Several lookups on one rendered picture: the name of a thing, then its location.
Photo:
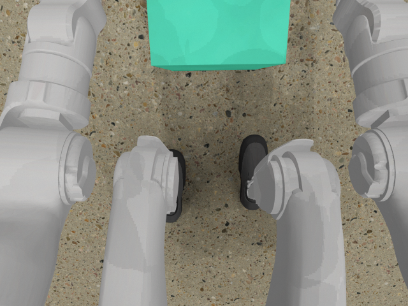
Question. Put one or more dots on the left robot forearm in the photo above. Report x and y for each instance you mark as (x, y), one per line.
(57, 62)

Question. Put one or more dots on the robot left upper arm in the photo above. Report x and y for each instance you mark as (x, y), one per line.
(43, 172)

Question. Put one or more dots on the robot right shin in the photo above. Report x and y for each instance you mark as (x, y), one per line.
(254, 185)

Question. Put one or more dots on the right robot forearm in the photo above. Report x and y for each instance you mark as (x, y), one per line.
(375, 34)

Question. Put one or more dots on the left robot thigh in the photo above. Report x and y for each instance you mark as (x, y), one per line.
(133, 268)

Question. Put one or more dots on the carton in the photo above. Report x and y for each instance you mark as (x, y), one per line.
(205, 35)

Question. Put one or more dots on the robot right upper arm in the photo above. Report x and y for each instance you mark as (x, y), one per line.
(378, 169)

